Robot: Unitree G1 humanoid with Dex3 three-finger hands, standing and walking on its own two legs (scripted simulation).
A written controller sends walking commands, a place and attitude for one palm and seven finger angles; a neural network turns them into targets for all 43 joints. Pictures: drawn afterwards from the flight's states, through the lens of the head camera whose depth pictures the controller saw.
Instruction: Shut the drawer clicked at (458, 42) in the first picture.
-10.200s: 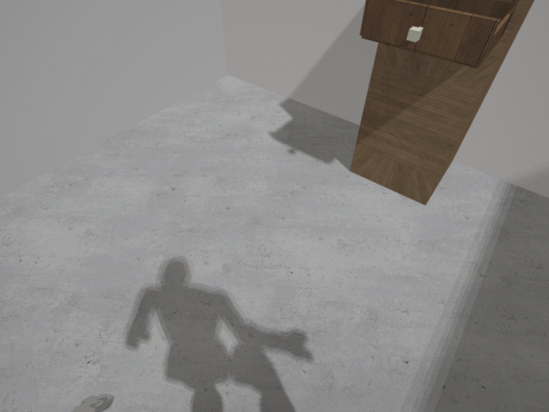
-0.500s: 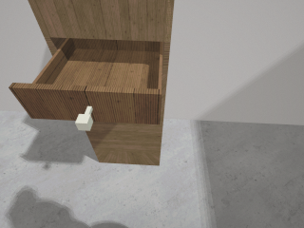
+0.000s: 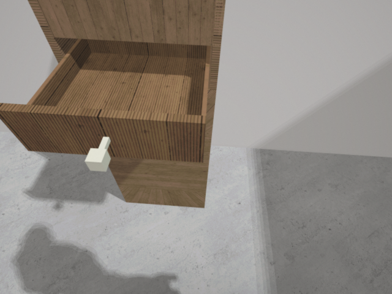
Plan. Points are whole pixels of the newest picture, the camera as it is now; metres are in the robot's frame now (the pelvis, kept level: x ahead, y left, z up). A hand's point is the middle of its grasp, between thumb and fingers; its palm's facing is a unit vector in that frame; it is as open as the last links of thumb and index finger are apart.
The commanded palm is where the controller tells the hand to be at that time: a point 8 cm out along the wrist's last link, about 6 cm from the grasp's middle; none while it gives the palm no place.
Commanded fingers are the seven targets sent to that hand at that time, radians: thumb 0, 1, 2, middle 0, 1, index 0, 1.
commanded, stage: come to a stop and stand still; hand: left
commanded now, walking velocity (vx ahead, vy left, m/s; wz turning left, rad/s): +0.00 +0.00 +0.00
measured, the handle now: (101, 152) +0.34 +0.21 +0.11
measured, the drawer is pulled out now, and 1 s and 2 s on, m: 0.26 0.26 0.26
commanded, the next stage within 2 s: look again from close up in 0.76 s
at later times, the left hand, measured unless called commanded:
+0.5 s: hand out of the picture -0.02 +0.20 -0.16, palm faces +0.02 -0.97 -0.24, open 7.4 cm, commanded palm none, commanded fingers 0.00 0.90 0.90 -0.20 -0.30 -0.20 -0.30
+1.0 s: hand out of the picture -0.14 +0.17 -0.17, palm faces +0.06 -0.98 -0.18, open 7.4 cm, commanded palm none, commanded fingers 0.00 0.90 0.90 -0.20 -0.30 -0.20 -0.30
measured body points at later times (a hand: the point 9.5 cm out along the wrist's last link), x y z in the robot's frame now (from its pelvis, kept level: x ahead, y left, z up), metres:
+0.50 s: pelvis -0.08 +0.01 +0.00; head -0.09 +0.00 +0.45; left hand -0.02 +0.25 -0.14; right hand -0.05 -0.23 -0.15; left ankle -0.04 +0.12 -0.73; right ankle -0.06 -0.11 -0.73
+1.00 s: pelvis -0.10 +0.01 +0.01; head -0.10 +0.00 +0.46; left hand -0.14 +0.22 -0.15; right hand -0.10 -0.20 -0.16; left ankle -0.04 +0.12 -0.73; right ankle -0.06 -0.11 -0.73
